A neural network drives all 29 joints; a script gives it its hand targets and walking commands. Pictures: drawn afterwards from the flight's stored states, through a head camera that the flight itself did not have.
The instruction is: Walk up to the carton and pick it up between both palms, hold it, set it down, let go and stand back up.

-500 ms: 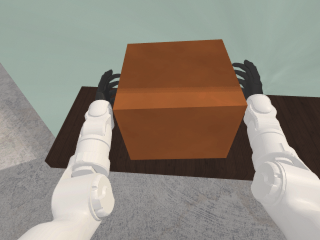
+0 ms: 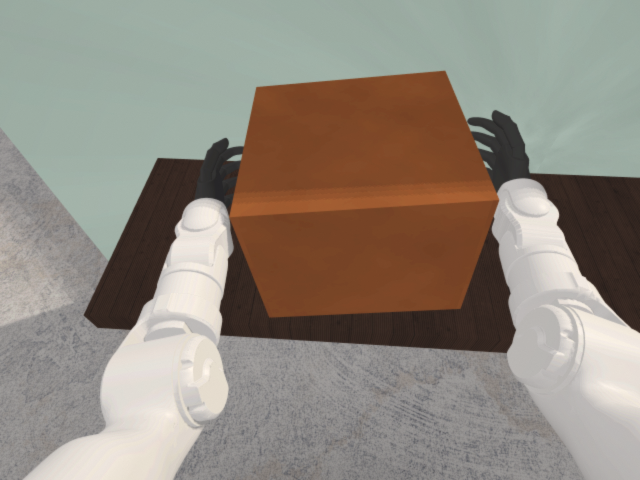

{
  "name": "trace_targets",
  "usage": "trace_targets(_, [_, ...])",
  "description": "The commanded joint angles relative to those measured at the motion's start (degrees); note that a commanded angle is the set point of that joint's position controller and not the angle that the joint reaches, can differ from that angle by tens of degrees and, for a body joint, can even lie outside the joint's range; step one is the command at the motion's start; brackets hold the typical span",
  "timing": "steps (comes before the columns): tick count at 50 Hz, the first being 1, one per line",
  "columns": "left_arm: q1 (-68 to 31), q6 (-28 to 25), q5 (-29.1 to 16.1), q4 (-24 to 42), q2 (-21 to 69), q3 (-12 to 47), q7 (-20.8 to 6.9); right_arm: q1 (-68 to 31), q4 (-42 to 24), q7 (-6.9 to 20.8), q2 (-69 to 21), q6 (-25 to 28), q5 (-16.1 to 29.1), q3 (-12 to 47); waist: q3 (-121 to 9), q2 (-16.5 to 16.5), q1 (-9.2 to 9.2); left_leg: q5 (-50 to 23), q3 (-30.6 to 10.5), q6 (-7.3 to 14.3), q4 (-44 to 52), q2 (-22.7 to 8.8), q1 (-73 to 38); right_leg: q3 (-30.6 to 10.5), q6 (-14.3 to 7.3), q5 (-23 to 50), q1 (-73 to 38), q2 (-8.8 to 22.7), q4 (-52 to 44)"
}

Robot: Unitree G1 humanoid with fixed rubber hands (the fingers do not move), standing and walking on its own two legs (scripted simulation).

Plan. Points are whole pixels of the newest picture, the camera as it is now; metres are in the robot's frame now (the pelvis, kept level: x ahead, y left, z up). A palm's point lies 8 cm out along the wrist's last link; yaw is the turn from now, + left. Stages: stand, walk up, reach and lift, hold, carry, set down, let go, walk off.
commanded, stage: set down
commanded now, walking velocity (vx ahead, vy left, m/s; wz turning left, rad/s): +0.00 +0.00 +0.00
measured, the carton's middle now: (356, 195) +0.50 +0.01 +0.04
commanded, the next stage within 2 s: none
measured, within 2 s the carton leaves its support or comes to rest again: rests again in 0.74 s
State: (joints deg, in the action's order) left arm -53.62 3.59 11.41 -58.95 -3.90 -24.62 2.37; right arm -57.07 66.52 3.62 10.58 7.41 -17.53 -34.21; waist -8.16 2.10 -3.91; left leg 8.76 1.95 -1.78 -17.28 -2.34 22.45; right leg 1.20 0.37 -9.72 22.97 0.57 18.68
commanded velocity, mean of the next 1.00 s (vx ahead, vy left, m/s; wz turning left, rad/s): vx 0.00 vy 0.00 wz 0.00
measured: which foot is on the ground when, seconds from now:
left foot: down 0.00-1.00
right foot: down 0.00-1.00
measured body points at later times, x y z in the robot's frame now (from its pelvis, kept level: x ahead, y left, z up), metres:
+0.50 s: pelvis -0.01 +0.00 +0.00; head +0.07 +0.00 +0.44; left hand +0.45 +0.19 +0.09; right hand +0.48 -0.18 +0.11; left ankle -0.02 +0.14 -0.75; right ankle -0.02 -0.12 -0.75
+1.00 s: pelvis -0.01 +0.00 +0.00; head +0.08 +0.01 +0.44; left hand +0.45 +0.19 +0.09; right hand +0.47 -0.18 +0.10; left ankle -0.02 +0.14 -0.75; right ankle -0.02 -0.12 -0.75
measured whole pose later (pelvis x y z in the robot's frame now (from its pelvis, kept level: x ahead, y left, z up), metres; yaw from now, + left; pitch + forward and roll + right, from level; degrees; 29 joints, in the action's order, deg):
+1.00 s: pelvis -0.01 +0.00 +0.00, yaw -1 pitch +16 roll +0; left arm -56.7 -0.6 15.1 -60.7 -2.4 -30.3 1.5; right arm -55.9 62.4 5.5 9.4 8.2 -22.2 -39.5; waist -6.5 1.2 -4.3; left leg 7.6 3.0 -1.0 -16.2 -1.9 24.4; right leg 0.4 0.8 -8.7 25.7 1.0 18.5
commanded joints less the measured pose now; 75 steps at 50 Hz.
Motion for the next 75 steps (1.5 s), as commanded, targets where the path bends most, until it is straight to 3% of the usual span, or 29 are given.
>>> trace_targets(1, [-41.61, -4.00, -1.90, 5.98, 24.64, 11.57, -4.20, -35.68, -1.01, 10.19, -26.86, 3.84, -1.51, 11.33, -38.22, -0.50, -0.53, -31.28, 3.66, 0.56, -6.71, 0.41, -23.25, 6.71, 3.12, 24.89, -5.88, -0.90, 1.63])
trace_targets(13, [-41.80, -5.68, -1.13, 0.20, 21.23, 7.88, -5.23, -35.95, 1.00, 10.08, -26.98, 2.84, -2.09, 11.34, -36.38, 4.11, -0.31, -21.92, 4.30, 2.59, -3.33, 1.20, -12.08, 5.05, 5.02, 29.68, -13.51, 0.53, 4.09])
trace_targets(15, [-41.78, -5.80, -0.99, -0.33, 21.48, 8.05, -5.40, -36.12, 1.11, 9.97, -26.96, 3.10, -2.44, 10.97, -36.36, 3.37, 0.09, -22.43, 4.12, 2.40, -3.48, 1.12, -12.22, 5.19, 5.16, 30.76, -13.26, 0.64, 4.54])
trace_targets(19, [-41.30, -5.87, -0.97, -0.24, 22.49, 8.42, -5.09, -35.46, 2.14, 10.22, -26.25, 3.31, -2.98, 9.98, -35.64, 1.35, -0.05, -27.88, 3.53, 1.81, -5.77, 0.28, -19.72, 6.52, 3.99, 25.03, -4.06, -0.33, 2.56])
trace_targets(24, [-40.66, -5.77, 0.09, -1.50, 20.79, 6.06, -5.34, -34.89, 1.98, 10.61, -26.49, 2.62, -3.32, 9.56, -34.71, 3.48, -0.34, -22.06, 4.31, 2.76, -3.69, 0.87, -13.71, 5.36, 4.72, 25.88, -9.56, 0.55, 3.19])
trace_targets(26, [-40.57, -5.68, 0.36, -1.22, 20.66, 6.26, -5.35, -34.35, 1.79, 10.63, -26.07, 2.44, -3.72, 8.65, -34.13, 2.73, 0.18, -20.87, 4.36, 2.57, -3.27, 0.89, -14.34, 5.43, 4.62, 23.76, -8.86, 0.45, 2.78])
trace_targets(30, [-39.67, -5.35, 0.94, -0.47, 21.34, 6.34, -4.86, -34.13, 0.54, 11.10, -25.27, 2.70, -4.27, 8.07, -34.23, 1.58, -0.43, -23.73, 4.23, 2.14, -4.27, 0.48, -18.12, 6.25, 3.61, 19.55, -4.33, -0.29, 1.31])
trace_targets(36, [-37.89, -4.89, 2.19, -0.82, 20.77, 4.92, -5.03, -32.81, -0.93, 11.26, -25.63, 2.29, -5.00, 7.65, -32.69, 1.98, -0.37, -20.27, 4.60, 2.74, -2.90, 0.96, -15.19, 5.53, 4.26, 19.76, -7.66, 0.43, 1.60])
trace_targets(42, [-36.18, -5.05, 2.82, -0.48, 21.39, 4.42, -4.92, -32.15, -2.78, 11.42, -25.50, 3.00, -6.02, 7.25, -32.43, 2.03, -0.69, -22.69, 4.62, 2.73, -3.55, 0.66, -17.83, 6.00, 4.04, 18.25, -4.66, -0.09, 0.88])
trace_targets(60, [-31.62, -3.98, 5.94, 0.49, 21.18, 1.94, -5.56, -26.64, -4.03, 11.66, -26.10, 1.48, -7.95, 5.78, -25.97, 2.29, 0.14, -19.87, 4.80, 3.50, -1.71, 0.84, -17.13, 5.12, 4.33, 14.94, -6.01, 0.13, -0.39])
trace_targets(64, [-30.23, -3.66, 6.19, 1.18, 22.10, 2.18, -5.61, -25.43, -4.80, 11.66, -26.21, 1.42, -8.66, 5.49, -26.17, 1.69, 0.33, -22.73, 4.61, 3.31, -2.94, 0.69, -20.90, 5.69, 4.05, 13.54, -2.23, -0.23, -1.26])
trace_targets(68, [-29.48, -3.39, 7.07, 0.79, 21.30, 0.91, -6.10, -24.63, -5.50, 11.82, -26.65, 0.82, -9.01, 5.31, -24.49, 2.46, 0.22, -18.47, 4.88, 4.05, -1.06, 1.02, -16.54, 4.87, 4.52, 14.26, -6.43, 0.32, -0.77])
trace_targets(75, [-27.79, -3.22, 7.54, 1.37, 21.48, 0.70, -6.42, -23.04, -6.24, 11.86, -26.55, 0.46, -9.60, 4.92, -23.24, 1.94, 0.46, -20.31, 4.62, 3.93, -1.77, 0.86, -19.26, 5.24, 4.41, 12.71, -3.45, 0.01, -1.49])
